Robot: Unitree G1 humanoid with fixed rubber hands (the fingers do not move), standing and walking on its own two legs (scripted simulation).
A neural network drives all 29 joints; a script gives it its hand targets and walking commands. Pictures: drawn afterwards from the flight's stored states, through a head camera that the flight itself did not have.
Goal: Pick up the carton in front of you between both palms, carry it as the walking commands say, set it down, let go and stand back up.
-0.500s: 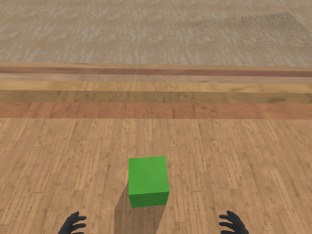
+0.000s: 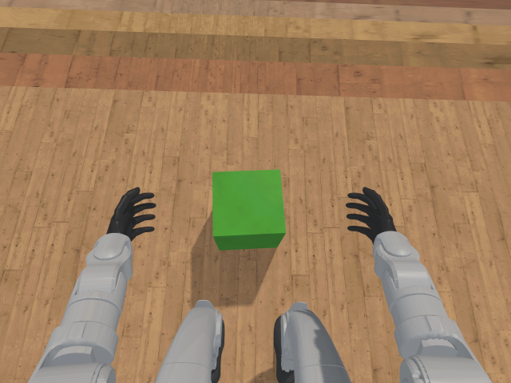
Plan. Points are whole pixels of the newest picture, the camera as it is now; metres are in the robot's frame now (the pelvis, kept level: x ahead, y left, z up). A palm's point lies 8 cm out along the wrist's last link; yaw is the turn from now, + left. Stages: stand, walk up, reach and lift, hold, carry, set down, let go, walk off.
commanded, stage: reach and lift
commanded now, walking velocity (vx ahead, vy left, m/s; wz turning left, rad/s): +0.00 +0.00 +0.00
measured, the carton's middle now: (247, 212) +0.50 +0.02 -0.57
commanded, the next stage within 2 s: none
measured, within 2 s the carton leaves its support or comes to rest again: neither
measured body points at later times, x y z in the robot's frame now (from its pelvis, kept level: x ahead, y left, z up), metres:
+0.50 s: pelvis -0.03 +0.00 -0.05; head +0.29 +0.00 +0.27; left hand +0.51 +0.21 -0.15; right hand +0.54 -0.18 -0.15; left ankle +0.04 +0.12 -0.66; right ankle +0.04 -0.12 -0.66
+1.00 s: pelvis -0.04 +0.00 -0.21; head +0.32 +0.00 +0.06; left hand +0.50 +0.21 -0.36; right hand +0.52 -0.18 -0.37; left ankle +0.04 +0.12 -0.66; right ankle +0.04 -0.12 -0.66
